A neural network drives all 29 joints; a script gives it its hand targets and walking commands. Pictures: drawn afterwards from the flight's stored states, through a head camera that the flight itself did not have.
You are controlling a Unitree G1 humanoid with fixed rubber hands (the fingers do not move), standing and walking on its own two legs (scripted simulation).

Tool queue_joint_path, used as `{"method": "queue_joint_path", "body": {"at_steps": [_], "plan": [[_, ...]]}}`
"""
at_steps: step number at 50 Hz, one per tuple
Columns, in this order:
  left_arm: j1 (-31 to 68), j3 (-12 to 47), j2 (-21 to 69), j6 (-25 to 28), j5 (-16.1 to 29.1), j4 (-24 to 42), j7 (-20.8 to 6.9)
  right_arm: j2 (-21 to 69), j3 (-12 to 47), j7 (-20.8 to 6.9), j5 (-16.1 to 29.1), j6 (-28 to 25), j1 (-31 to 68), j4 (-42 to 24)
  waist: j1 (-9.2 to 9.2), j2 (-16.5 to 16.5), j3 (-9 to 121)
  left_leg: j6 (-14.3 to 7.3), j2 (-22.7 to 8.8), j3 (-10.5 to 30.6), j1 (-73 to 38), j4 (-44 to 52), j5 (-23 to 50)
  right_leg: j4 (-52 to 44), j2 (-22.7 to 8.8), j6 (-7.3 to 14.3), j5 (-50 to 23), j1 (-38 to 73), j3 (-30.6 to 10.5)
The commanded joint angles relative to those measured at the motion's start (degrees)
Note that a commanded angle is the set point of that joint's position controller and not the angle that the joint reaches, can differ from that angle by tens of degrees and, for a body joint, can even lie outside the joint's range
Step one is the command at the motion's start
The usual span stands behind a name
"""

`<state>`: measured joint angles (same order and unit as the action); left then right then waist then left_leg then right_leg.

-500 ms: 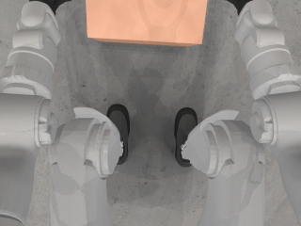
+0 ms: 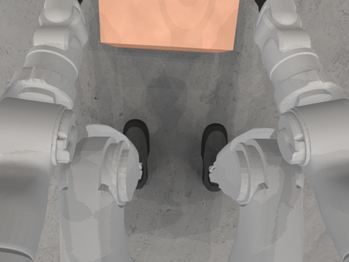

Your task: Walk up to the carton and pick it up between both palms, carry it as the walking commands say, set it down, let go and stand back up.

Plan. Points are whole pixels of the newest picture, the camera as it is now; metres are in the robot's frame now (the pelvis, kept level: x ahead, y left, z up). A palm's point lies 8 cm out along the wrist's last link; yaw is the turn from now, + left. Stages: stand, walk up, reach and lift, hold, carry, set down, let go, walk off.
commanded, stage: reach and lift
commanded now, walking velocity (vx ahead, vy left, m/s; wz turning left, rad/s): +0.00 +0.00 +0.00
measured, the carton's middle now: (169, 7) +0.53 +0.04 -0.29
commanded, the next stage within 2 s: none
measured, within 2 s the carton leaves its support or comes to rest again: leaves its support in 0.76 s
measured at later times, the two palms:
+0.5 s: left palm out of the picture +0.52 +0.21 -0.20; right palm out of the picture +0.54 -0.14 -0.19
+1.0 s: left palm out of the picture +0.51 +0.20 -0.16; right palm out of the picture +0.53 -0.13 -0.15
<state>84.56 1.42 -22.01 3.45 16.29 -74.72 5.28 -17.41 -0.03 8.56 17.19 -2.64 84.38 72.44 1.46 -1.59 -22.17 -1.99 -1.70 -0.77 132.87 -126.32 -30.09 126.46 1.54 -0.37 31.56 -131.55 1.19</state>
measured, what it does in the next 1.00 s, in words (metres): stands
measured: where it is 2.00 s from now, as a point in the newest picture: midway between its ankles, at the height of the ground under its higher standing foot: (175, 166)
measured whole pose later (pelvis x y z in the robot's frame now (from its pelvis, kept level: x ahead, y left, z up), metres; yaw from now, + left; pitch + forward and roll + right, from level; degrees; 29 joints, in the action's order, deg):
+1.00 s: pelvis +0.00 +0.00 -0.01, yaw +0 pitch +34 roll -1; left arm 79.6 0.3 -20.6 -7.3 14.0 -67.4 7.6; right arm -14.1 -6.7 11.9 12.0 5.8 78.2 64.8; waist 1.9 -1.9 -17.5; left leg -0.1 1.0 0.5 131.6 -127.6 -29.6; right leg 127.8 4.7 -2.0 31.3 -130.4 0.0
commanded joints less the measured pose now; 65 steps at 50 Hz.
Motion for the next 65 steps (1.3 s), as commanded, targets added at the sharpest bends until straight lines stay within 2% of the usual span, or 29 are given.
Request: {"method": "queue_joint_path", "body": {"at_steps": [1,5,8,11,15,20,28,36,43,48,53,60,65], "plan": [[12.52,1.8,4.38,1.09,-0.07,5.12,-1.81,7.86,2.64,-2.41,-0.1,-0.7,11.66,-5.41,1.79,0.77,59.48,1.65,2.44,3.62,-31.11,9.67,16.7,-8.49,2.2,-0.97,-14.3,25.89,-1.59],[16.02,3.82,12.57,0.8,-0.3,5.8,-3.91,16.11,4.21,-4.33,-0.68,-0.3,15.16,-6.05,1.65,0.77,59.09,1.45,2.92,3.61,-30.03,9.65,15.93,-8.41,2.87,-0.67,-14.13,25.71,-1.58],[20.58,6.16,25.35,-0.36,-0.93,6.82,-7.39,28.54,5.72,-7.56,-1.98,0.69,20.13,-7.25,1.49,0.67,57.76,1.25,3.71,3.41,-28.41,9.29,14.75,-7.89,3.66,-0.33,-13.52,24.63,-1.33],[22.6,5.79,34.15,-1.84,-2.7,7.76,-10.34,36.73,5.23,-10.37,-4.01,1.64,22.6,-8.09,1.97,0.52,55.15,1.02,4.52,2.76,-26.48,8.76,13.57,-7.23,4.32,0.07,-12.73,22.89,-0.86],[22.92,4.21,39.59,-3.64,-4.36,10.41,-12.9,42.71,4.22,-12.78,-5.44,2.97,22.47,-9.58,2.42,0.48,53.81,0.6,5.01,1.96,-25.85,7.84,13.86,-6.48,4.92,0.38,-12.94,21.95,-0.23],[22.4,4.44,43.67,-5.12,-4.5,12.96,-14.74,47.18,3.67,-14.46,-5.41,4.36,21.88,-11.28,2.44,1.45,53.21,0.35,5.24,1.52,-26.17,6.95,15.46,-5.62,5.32,0.71,-13.85,20.95,0.19],[21.99,4.88,47.75,-5.64,-3.77,16.41,-15.45,51.15,4.09,-15.21,-4.48,4.9,22.3,-14.25,2.43,1.17,56.7,0.34,5.61,1.19,-28.46,5.79,19.62,-4.6,5.79,0.89,-17.0,22.01,0.85],[27.93,9.28,51.24,-4.98,0.14,24.23,-14.45,54.85,6.91,-14.16,-2.2,4.62,26.18,-18.96,2.08,1.26,70.48,1.17,6.25,0.03,-34.37,5.17,24.1,-4.47,6.62,0.86,-21.29,28.43,1.64],[34.12,11.45,51.12,-5.37,1.85,30.81,-13.39,56.41,8.12,-13.08,-1.85,5.79,29.1,-21.84,2.39,1.68,78.37,1.73,6.58,-1.16,-38.91,6.6,21.2,-6.15,6.83,0.62,-18.41,32.08,2.21],[34.4,10.4,52.98,-6.89,1.07,29.36,-13.55,57.1,8.17,-12.95,-2.76,7.1,32.41,-24.27,2.83,1.01,79.35,1.55,6.7,-1.88,-39.23,8.28,16.61,-7.8,6.72,0.2,-13.76,32.6,2.81],[33.47,8.32,55.74,-8.71,-0.35,28.0,-14.45,58.45,7.01,-13.39,-4.56,8.62,33.86,-26.34,2.35,0.45,80.4,1.31,6.88,-2.42,-38.75,9.64,14.07,-9.41,6.68,-0.03,-11.31,32.95,3.39],[30.63,6.2,59.2,-11.34,-3.45,28.77,-15.94,60.91,4.34,-14.8,-7.96,11.2,30.83,-27.0,1.3,1.38,80.85,1.21,7.21,-2.59,-38.35,11.3,13.64,-11.18,6.84,0.07,-10.7,30.89,3.82],[28.49,6.36,61.22,-12.57,-5.27,31.29,-16.31,62.12,3.87,-15.76,-9.5,12.41,27.61,-27.87,0.87,2.46,83.56,1.46,7.56,-2.3,-40.06,12.09,16.46,-11.85,7.07,0.19,-12.87,29.66,3.92]]}}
